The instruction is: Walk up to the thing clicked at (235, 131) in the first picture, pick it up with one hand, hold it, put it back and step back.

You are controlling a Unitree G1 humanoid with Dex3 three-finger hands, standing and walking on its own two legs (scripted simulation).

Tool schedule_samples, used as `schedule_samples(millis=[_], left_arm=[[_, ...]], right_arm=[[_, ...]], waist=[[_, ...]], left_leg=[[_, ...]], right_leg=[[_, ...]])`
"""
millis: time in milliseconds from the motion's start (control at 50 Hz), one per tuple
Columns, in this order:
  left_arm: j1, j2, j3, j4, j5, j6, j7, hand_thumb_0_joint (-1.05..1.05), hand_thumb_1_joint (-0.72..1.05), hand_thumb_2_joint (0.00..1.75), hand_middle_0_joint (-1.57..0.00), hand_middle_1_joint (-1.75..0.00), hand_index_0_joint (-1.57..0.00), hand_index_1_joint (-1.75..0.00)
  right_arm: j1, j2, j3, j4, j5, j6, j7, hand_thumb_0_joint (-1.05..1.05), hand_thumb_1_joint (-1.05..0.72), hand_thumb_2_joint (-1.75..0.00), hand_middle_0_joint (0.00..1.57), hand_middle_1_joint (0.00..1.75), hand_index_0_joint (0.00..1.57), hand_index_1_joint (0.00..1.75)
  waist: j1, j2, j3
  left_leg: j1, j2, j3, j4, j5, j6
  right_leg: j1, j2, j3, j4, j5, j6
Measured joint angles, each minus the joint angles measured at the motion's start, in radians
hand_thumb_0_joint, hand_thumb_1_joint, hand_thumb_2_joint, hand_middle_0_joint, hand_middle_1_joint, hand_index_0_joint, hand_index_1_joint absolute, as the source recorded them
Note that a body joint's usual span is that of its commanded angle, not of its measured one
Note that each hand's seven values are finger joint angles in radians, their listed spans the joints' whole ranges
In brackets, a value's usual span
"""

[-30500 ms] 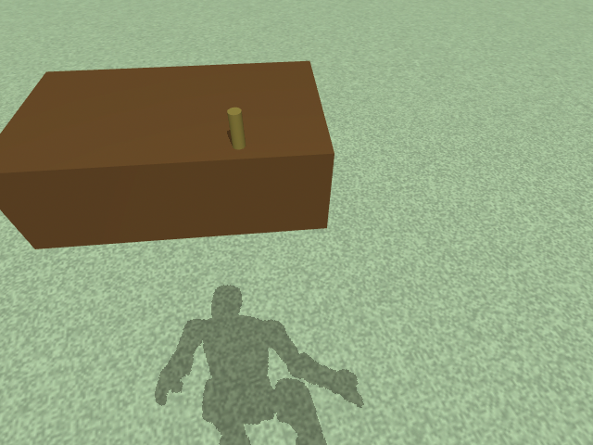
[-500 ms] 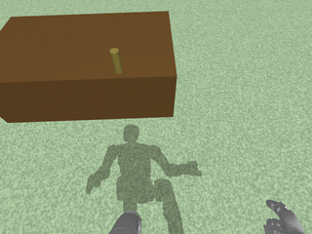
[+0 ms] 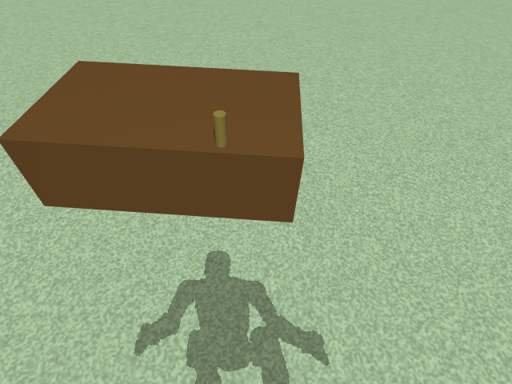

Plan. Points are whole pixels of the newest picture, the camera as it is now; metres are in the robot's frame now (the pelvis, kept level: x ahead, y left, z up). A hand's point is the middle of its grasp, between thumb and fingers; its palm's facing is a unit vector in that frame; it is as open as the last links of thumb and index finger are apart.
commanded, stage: step back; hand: left
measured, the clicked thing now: (220, 129) +1.10 +0.15 -0.28
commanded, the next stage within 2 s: stand in 0.68 s
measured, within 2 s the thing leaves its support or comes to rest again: neither
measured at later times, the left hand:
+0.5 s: hand out of the picture +0.11 +0.29 -0.16, palm faces +0.01 -0.92 -0.38, open 7.4 cm
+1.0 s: hand out of the picture +0.15 +0.26 -0.14, palm faces -0.07 -0.94 -0.33, open 7.3 cm
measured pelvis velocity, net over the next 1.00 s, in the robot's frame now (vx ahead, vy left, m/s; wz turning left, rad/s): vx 0.05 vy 0.02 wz -0.04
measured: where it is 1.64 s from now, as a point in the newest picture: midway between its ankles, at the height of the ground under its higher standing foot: outside the picture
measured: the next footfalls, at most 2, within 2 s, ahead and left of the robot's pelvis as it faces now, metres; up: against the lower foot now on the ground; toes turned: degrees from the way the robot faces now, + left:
left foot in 0.40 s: +0.13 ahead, +0.14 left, +0.00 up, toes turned +0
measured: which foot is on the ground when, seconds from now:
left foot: down 0.00-0.12, up 0.14-0.38, down 0.40-1.00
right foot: down 0.00-1.00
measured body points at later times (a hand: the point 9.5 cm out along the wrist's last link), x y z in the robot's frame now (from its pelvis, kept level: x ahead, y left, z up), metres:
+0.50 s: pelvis +0.04 +0.02 -0.01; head +0.07 +0.02 +0.44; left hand +0.10 +0.34 -0.13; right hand +0.13 -0.28 -0.13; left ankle +0.09 +0.14 -0.73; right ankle +0.02 -0.12 -0.73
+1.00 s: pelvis +0.05 +0.02 +0.01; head +0.06 +0.02 +0.46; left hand +0.16 +0.31 -0.12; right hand +0.14 -0.28 -0.12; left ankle +0.09 +0.14 -0.73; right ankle +0.02 -0.12 -0.73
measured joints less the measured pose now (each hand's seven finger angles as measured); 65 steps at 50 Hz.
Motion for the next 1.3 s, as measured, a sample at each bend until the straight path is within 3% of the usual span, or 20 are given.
schedule_samples(millis=[60,120,180,260,360,420,460,520,540,640,880,1300], left_arm=[[0.012,-0.001,0.001,0.022,0.001,-0.009,-0.002,0.0,0.9,0.9,-0.2,-0.3,-0.21,-0.3],[0.013,-0.033,-0.004,0.046,0.01,-0.03,0.007,0.0,0.9,0.9,-0.2,-0.3,-0.21,-0.3],[0.025,-0.052,-0.01,0.041,0.021,-0.051,0.013,0.0,0.9,0.9,-0.2,-0.3,-0.21,-0.3],[0.024,-0.066,-0.016,0.036,0.014,-0.067,0.02,0.0,0.9,0.9,-0.2,-0.3,-0.21,-0.3],[0.008,-0.054,-0.024,0.034,0.007,-0.063,0.024,0.0,0.9,0.9,-0.2,-0.3,-0.21,-0.3],[-0.017,-0.036,-0.029,0.028,-0.002,-0.045,0.028,0.0,0.9,0.9,-0.2,-0.3,-0.21,-0.3],[-0.038,-0.025,-0.031,0.028,-0.012,-0.03,0.033,0.0,0.9,0.9,-0.2,-0.3,-0.21,-0.3],[-0.061,-0.016,-0.036,0.036,-0.017,-0.017,0.033,0.0,0.9,0.9,-0.2,-0.3,-0.21,-0.3],[-0.067,-0.011,-0.036,0.041,-0.016,-0.018,0.032,0.0,0.9,0.9,-0.2,-0.3,-0.21,-0.3],[-0.094,-0.016,-0.039,0.066,-0.013,-0.033,0.031,0.0,0.9,0.9,-0.2,-0.3,-0.21,-0.3],[-0.145,-0.055,-0.076,0.137,-0.019,-0.036,0.022,0.0,0.9,0.9,-0.2,-0.3,-0.21,-0.3],[-0.133,-0.05,-0.072,0.185,-0.013,-0.032,0.018,0.0,0.9,0.9,-0.2,-0.3,-0.21,-0.3]], right_arm=[[-0.022,-0.004,-0.004,-0.013,-0.001,-0.001,0.007,0.01,-0.9,-0.9,0.21,0.3,0.21,0.3],[-0.042,-0.03,-0.013,-0.022,0.009,0.015,0.004,0.01,-0.9,-0.9,0.21,0.3,0.21,0.3],[-0.045,-0.033,-0.016,-0.016,0.012,0.027,-0.004,0.01,-0.9,-0.9,0.21,0.3,0.21,0.3],[-0.06,-0.045,-0.016,-0.016,0.019,0.014,-0.001,0.01,-0.9,-0.9,0.21,0.3,0.21,0.3],[-0.08,-0.048,-0.016,-0.012,0.022,0.008,-0.002,0.01,-0.9,-0.9,0.21,0.3,0.21,0.3],[-0.098,-0.034,-0.016,0.005,0.024,0.001,-0.01,0.0,-0.9,-0.9,0.21,0.3,0.21,0.3],[-0.115,-0.01,-0.01,0.016,0.021,0.0,-0.015,0.0,-0.9,-0.9,0.21,0.3,0.21,0.3],[-0.138,0.013,0.007,0.024,0.021,0.004,-0.011,0.01,-0.9,-0.9,0.21,0.3,0.21,0.3],[-0.147,0.021,0.013,0.026,0.021,0.005,-0.01,0.01,-0.9,-0.9,0.21,0.3,0.21,0.3],[-0.192,0.034,0.027,0.041,0.032,0.0,-0.011,0.01,-0.9,-0.9,0.21,0.3,0.21,0.3],[-0.216,0.006,0.03,0.105,0.044,-0.015,-0.006,0.0,-0.9,-0.9,0.21,0.3,0.21,0.3],[-0.164,0.003,0.031,0.173,0.042,-0.009,-0.004,0.01,-0.9,-0.9,0.21,0.3,0.21,0.3]], waist=[[0.001,-0.004,0.003],[0.0,0.059,0.02],[0.023,0.07,0.011],[0.037,0.073,0.035],[0.039,0.07,0.056],[0.032,0.047,0.071],[0.04,0.015,0.077],[0.033,0.013,0.059],[0.033,0.008,0.055],[0.021,0.022,0.049],[0.0,0.033,0.024],[-0.017,0.025,0.023]], left_leg=[[-0.009,0.009,0.013,0.015,-0.012,-0.012],[-0.032,0.054,-0.009,0.1,-0.071,-0.011],[-0.106,0.016,-0.05,0.256,-0.184,-0.009],[-0.182,0.003,-0.057,0.327,-0.165,-0.014],[-0.177,0.043,-0.028,0.172,-0.093,-0.028],[-0.125,0.034,0.0,0.043,0.097,-0.035],[-0.117,0.018,0.027,0.05,0.084,-0.033],[-0.13,0.034,0.034,0.069,0.053,-0.025],[-0.131,0.038,0.039,0.069,0.049,-0.026],[-0.12,0.058,0.039,0.049,0.052,-0.031],[-0.018,0.044,0.047,-0.104,0.12,-0.031],[0.017,0.048,0.05,-0.204,0.178,-0.038]], right_leg=[[0.05,0.003,-0.008,-0.101,0.004,0.003],[0.106,0.048,-0.039,-0.2,0.15,-0.003],[0.106,0.052,-0.04,-0.2,0.134,-0.015],[0.134,0.032,-0.037,-0.238,0.142,-0.007],[0.137,0.008,-0.035,-0.213,0.113,0.014],[0.121,-0.019,-0.028,-0.136,0.061,0.035],[0.11,-0.036,0.001,-0.104,0.047,0.031],[0.111,-0.013,0.004,-0.108,-0.004,0.004],[0.121,-0.009,0.005,-0.135,0.022,0.0],[0.153,0.01,0.006,-0.213,0.083,0.043],[0.248,-0.003,0.008,-0.356,0.147,0.049],[0.276,0.002,0.009,-0.445,0.201,0.045]])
